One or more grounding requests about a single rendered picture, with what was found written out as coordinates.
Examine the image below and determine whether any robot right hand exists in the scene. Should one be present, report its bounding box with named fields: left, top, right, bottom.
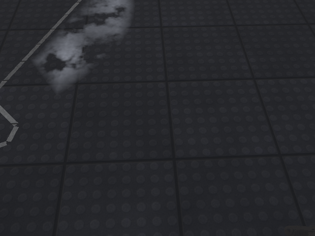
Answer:
left=284, top=225, right=315, bottom=236

